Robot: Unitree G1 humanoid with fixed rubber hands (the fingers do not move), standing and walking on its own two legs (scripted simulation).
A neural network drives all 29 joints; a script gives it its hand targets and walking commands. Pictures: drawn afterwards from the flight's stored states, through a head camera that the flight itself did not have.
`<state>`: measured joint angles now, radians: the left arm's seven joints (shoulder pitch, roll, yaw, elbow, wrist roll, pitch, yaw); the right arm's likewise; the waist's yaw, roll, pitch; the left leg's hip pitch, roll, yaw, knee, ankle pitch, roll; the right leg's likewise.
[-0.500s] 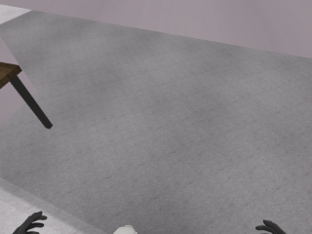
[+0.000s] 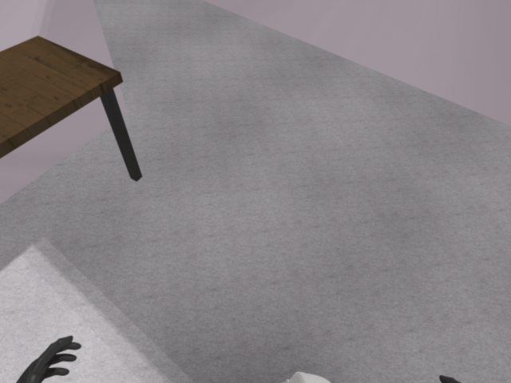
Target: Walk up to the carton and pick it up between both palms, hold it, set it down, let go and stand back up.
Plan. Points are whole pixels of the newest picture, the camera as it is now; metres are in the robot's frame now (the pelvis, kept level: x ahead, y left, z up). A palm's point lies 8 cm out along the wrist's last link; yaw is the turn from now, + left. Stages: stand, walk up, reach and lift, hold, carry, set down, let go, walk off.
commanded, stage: walk up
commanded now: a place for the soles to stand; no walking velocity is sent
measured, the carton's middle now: out of the picture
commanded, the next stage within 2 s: none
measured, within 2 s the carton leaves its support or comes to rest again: neither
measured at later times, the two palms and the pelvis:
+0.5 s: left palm out of the picture +0.14 +0.39 -0.06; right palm (359, 262) +0.35 -0.22 -0.09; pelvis +0.14 +0.04 -0.01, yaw +17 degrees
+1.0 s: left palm out of the picture +0.22 +0.43 -0.06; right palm (306, 192) +0.53 -0.14 -0.11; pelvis +0.29 +0.08 -0.02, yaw +33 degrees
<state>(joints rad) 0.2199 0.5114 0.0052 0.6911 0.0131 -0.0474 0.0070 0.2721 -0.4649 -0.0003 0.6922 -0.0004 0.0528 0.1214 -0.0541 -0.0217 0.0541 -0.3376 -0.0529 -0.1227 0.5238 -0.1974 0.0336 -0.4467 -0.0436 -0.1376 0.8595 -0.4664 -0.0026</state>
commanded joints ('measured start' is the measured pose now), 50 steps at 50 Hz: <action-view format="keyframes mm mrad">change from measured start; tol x32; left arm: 1 35 142 108 -6 2 -35 5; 50 147 353 173 -55 19 -82 30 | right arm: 1 -68 -214 -123 -88 -32 -27 -9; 50 58 -144 -69 -78 2 -49 -46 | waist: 1 13 225 -65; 50 94 -34 -43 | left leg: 1 69 133 -334 -217 -235 187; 8 -416 30 -41 479 -231 -50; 25 41 54 257 33 -17 -13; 29 379 307 -603 -285 -242 201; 34 267 200 -235 -222 175 148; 44 -96 164 -278 -273 -265 193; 50 -436 -10 -104 590 -273 -15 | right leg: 1 -9 52 75 -149 81 -15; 6 716 -168 280 -584 223 -103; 9 428 -540 563 -679 -143 -266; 21 379 -246 -139 -450 674 -110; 30 -230 -22 134 297 -29 -19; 46 381 -20 149 -343 280 -28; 50 433 -560 678 -725 -292 -105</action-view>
